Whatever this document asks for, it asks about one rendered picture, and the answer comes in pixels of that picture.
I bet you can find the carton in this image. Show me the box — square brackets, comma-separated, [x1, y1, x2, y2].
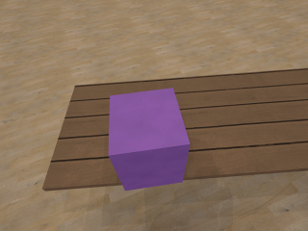
[108, 88, 191, 191]

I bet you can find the table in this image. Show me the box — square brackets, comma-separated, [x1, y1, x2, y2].
[42, 67, 308, 192]

